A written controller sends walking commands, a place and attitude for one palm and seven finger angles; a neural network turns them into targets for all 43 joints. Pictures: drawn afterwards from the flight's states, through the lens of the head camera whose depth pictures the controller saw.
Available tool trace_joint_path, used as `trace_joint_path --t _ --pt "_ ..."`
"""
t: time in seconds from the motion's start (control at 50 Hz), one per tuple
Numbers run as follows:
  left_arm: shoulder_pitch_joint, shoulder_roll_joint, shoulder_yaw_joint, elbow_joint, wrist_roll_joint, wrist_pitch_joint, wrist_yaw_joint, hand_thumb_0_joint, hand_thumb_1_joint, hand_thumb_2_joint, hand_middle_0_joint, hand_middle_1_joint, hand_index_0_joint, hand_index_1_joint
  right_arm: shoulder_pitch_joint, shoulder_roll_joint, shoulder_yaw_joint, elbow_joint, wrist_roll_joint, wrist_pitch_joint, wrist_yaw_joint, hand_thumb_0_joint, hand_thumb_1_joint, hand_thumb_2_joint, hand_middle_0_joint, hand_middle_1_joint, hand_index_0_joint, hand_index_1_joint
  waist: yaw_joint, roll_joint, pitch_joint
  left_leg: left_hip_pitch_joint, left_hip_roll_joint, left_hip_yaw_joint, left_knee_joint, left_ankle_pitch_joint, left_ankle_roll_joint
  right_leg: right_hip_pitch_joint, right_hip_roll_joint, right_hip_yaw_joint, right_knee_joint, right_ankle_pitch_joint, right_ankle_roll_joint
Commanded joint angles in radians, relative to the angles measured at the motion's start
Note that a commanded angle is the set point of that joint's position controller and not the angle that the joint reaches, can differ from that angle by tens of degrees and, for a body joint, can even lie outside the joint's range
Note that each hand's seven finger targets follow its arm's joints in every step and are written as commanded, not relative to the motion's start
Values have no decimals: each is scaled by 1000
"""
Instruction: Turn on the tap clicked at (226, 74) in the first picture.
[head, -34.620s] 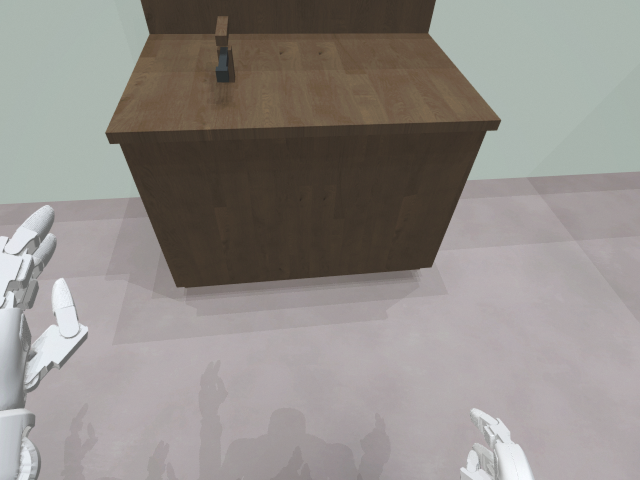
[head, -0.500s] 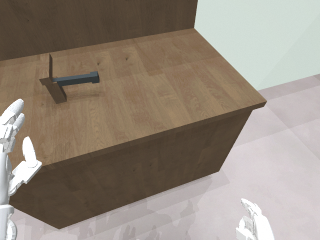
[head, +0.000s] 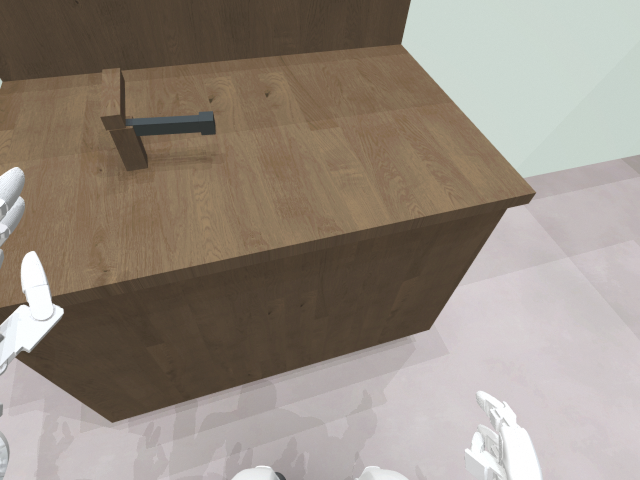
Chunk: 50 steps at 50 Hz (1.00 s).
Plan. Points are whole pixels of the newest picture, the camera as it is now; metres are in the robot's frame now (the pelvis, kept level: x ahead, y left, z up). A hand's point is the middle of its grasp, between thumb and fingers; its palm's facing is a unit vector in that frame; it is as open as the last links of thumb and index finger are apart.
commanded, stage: step back with the hand held close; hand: left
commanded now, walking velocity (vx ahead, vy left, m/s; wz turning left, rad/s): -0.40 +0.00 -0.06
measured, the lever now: (207, 123) +0.64 +0.24 +0.06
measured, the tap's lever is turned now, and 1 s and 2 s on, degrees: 83 83 83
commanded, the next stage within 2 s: stop stepping back and stand still in 0.22 s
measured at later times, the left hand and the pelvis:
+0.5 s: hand (56, 437) +0.13 +0.21 +0.16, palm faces +0.28 -0.85 -0.44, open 7.4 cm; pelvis -0.10 -0.02 +0.01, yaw -3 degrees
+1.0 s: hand out of the picture +0.06 +0.21 +0.17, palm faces +0.41 -0.84 -0.35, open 7.4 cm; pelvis -0.16 -0.03 +0.00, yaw +0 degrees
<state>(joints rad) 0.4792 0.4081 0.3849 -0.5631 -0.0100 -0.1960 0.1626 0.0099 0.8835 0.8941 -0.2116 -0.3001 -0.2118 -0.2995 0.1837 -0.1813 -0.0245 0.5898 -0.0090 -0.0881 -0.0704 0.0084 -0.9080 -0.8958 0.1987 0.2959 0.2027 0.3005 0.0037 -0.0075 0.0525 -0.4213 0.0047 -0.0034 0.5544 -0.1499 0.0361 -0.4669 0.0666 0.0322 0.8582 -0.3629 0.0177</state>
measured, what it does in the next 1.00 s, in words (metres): walks backwards: right foot, then left foot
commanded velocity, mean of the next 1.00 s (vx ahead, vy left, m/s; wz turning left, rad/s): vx -0.01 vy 0.01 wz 0.01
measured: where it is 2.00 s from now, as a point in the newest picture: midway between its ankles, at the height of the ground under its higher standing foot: outside the picture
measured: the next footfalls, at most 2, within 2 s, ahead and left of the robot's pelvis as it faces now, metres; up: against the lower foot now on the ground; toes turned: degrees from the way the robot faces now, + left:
right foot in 0.16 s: -0.08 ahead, -0.11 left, +0.00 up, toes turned -2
left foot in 0.38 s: -0.08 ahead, +0.10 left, +0.00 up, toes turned +1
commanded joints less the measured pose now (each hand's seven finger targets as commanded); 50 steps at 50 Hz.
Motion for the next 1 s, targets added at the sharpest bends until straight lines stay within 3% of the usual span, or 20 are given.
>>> trace_joint_path --t 0.0,0.1,0.12,0.18,0.22,0.26,0.32,0.36,0.4,0.44,0.54,0.6,0.64,0.7,0.76,0.78,0.86,0.9,0.92,0.98 --pt "-46 54 20 -167 -25 -31 19 0 900 900 -200 -300 -200 -300 -65 -136 -30 -103 4 -86 7 0 -900 -900 200 300 200 300 3 190 -204 291 276 -219 -262 157 84 16 -32 13 -91 -98 -2" --pt "-134 93 12 -197 -24 -9 2 0 900 900 -200 -300 -200 -300 -115 -152 -16 -103 -4 -76 7 0 -900 -900 200 300 200 300 22 177 -205 244 216 -157 -229 21 28 192 -23 -1 -483 116 -13" --pt "-128 113 29 -207 -26 -16 -5 0 900 900 -200 -300 -200 -300 -125 -147 -15 -113 -3 -65 7 0 -900 -900 200 300 200 300 23 126 -199 225 175 -107 -170 -42 -7 198 -53 15 -570 207 -28" --pt "-76 166 71 -213 -39 -37 -10 0 900 900 -200 -300 -200 -300 -102 -113 -36 -127 20 -38 3 0 -900 -900 200 300 200 300 19 -251 -258 158 -16 33 285 -198 -84 130 -331 221 -588 587 -145" --pt "3 160 96 -211 -34 -29 -19 0 900 900 -200 -300 -200 -300 -128 -75 -16 -161 17 -20 11 0 -900 -900 200 300 200 300 16 -184 -231 -45 4 -35 404 -298 -72 252 -357 204 -505 841 -179" --pt "21 144 96 -192 -32 -29 -18 0 900 900 -200 -300 -200 -300 -135 -68 5 -162 7 4 6 0 -900 -900 200 300 200 300 2 -64 -224 -55 18 -4 241 -267 -69 326 -322 153 -446 915 -152" --pt "48 150 117 -170 -37 -26 3 0 900 900 -200 -300 -200 -300 -74 -111 -18 -161 15 18 -13 0 -900 -900 200 300 200 300 -26 -48 -277 144 24 14 -114 32 -53 336 -243 126 -373 784 -84" --pt "72 138 93 -192 -45 -17 10 0 900 900 -200 -300 -200 -300 -59 -164 -42 -193 37 0 -19 0 -900 -900 200 300 200 300 -2 103 -307 290 168 -113 -185 376 1 271 -109 41 -331 402 -14" --pt "93 148 96 -209 -50 -10 14 0 900 900 -200 -300 -200 -300 -61 -160 -33 -208 35 -26 -17 0 -900 -900 200 300 200 300 -4 192 -298 382 199 -167 -187 508 28 131 -52 -10 -265 110 -5" --pt "33 142 81 -264 -41 -9 18 0 900 900 -200 -300 -200 -300 -60 -149 -22 -184 17 -55 -14 0 -900 -900 200 300 200 300 -7 247 -224 308 220 -216 -257 373 43 114 -56 -13 -190 -53 -5" --pt "-18 105 43 -154 -22 5 25 0 900 900 -200 -300 -200 -300 -76 -172 -23 -144 23 -72 -6 0 -900 -900 200 300 200 300 -17 35 -120 70 100 -116 -176 -268 10 317 -98 38 -538 117 -27" --pt "-65 114 38 -120 -16 3 21 0 900 900 -200 -300 -200 -300 -55 -163 -39 -112 17 -48 -4 0 -900 -900 200 300 200 300 -31 -90 -86 181 4 -10 173 -271 -25 4 -276 293 -695 -345 -138" --pt "-125 120 36 -115 -20 8 25 0 900 900 -200 -300 -200 -300 -42 -145 -28 -93 13 -41 -3 0 -900 -900 200 300 200 300 -40 -126 -111 177 11 10 239 -248 -17 10 -316 288 -667 -318 -166" --pt "-143 109 32 -90 -22 15 30 0 900 900 -200 -300 -200 -300 -52 -149 -13 -96 9 -38 -17 0 -900 -900 200 300 200 300 -40 2 -99 226 37 -24 -37 -338 17 22 -220 166 -520 -291 -122" --pt "-165 136 54 -134 -17 10 32 0 900 900 -200 -300 -200 -300 -66 -159 -3 -115 12 -45 -19 0 -900 -900 200 300 200 300 -26 311 -58 66 210 -328 -388 -733 89 96 -21 -54 -160 -104 -25" --pt "-177 120 51 -129 -2 15 32 0 900 900 -200 -300 -200 -300 -73 -144 1 -117 12 -51 -19 0 -900 -900 200 300 200 300 -23 299 -11 -63 238 -374 -453 -792 106 164 -9 -69 -41 -52 -17" --pt "-101 70 14 -27 -5 20 13 0 900 900 -200 -300 -200 -300 -82 -149 -7 -111 8 -62 -3 0 -900 -900 200 300 200 300 3 70 -22 -83 114 -139 -198 -485 48 361 -51 -44 -440 -2 -44" --pt "-128 98 28 -35 -8 4 1 0 900 900 -200 -300 -200 -300 -63 -144 -20 -105 2 -54 6 0 -900 -900 200 300 200 300 -12 -137 -61 -82 13 -6 171 -308 -2 302 -280 335 -638 -170 -160" --pt "-164 102 22 -65 -12 1 2 0 900 900 -200 -300 -200 -300 -50 -135 -24 -91 12 -59 12 0 -900 -900 200 300 200 300 -13 -199 -88 -39 1 11 327 -273 -14 244 -362 433 -690 -210 -194" --pt "-182 107 30 -83 -25 3 1 0 900 900 -200 -300 -200 -300 -53 -126 -9 -94 15 -63 15 0 -900 -900 200 300 200 300 -26 -73 -74 64 54 -24 197 -258 -8 176 -339 281 -614 -9 -185"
